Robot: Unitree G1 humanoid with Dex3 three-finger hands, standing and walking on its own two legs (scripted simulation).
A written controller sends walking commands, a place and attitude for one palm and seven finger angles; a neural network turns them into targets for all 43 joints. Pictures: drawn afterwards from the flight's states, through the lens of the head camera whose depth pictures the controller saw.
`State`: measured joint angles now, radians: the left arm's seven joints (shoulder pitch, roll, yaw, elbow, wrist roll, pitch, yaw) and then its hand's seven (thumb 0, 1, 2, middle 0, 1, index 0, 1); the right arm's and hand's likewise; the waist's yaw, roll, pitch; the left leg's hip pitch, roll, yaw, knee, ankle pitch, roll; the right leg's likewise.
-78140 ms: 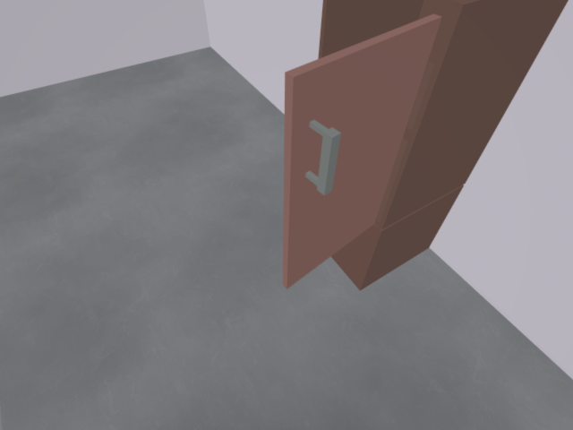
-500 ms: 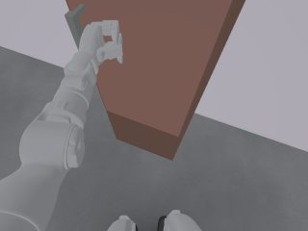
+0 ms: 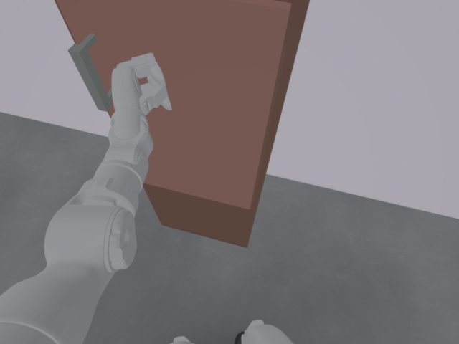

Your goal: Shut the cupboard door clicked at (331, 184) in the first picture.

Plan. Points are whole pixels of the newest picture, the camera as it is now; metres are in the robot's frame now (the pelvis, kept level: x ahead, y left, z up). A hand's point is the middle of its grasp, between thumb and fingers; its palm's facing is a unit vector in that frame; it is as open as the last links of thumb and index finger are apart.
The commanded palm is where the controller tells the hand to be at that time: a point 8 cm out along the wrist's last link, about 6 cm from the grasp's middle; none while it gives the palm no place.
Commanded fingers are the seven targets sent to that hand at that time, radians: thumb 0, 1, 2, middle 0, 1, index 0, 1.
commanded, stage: pull the fist back off the door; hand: left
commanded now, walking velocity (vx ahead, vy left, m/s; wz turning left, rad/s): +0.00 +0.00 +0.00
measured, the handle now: (97, 74) +0.58 +0.18 +0.13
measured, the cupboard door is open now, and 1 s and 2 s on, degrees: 0 0 0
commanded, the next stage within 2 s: draw the hand back to the body in 0.26 s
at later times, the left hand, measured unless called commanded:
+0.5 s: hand (151, 108) +0.47 +0.08 +0.14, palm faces +0.06 -1.00 +0.00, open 3.1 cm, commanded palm +0.42 +0.13 +0.15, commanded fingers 0.00 0.90 0.90 -1.30 -1.50 -1.30 -1.50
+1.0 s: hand (78, 178) +0.33 +0.15 +0.17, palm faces +0.10 -0.98 -0.16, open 3.1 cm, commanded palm +0.29 +0.21 +0.18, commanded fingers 0.00 0.90 0.90 -0.97 -1.14 -0.97 -1.14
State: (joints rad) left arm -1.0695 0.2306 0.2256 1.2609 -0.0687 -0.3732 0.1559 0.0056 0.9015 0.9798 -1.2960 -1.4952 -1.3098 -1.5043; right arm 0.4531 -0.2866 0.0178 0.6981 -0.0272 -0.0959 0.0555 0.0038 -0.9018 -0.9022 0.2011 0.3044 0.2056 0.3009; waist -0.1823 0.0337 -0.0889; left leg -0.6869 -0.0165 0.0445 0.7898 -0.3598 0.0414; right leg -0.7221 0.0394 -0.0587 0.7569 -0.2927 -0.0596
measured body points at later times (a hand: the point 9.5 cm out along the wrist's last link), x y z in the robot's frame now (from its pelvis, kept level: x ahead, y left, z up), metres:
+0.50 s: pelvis +0.04 -0.01 +0.02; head +0.07 -0.02 +0.47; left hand +0.46 +0.13 +0.14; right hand +0.16 -0.25 -0.09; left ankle +0.01 +0.09 -0.70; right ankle +0.04 -0.08 -0.70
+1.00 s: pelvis +0.03 -0.01 +0.03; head +0.00 -0.03 +0.48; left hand +0.32 +0.20 +0.18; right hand +0.23 -0.22 -0.04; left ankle +0.01 +0.09 -0.70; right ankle +0.04 -0.08 -0.70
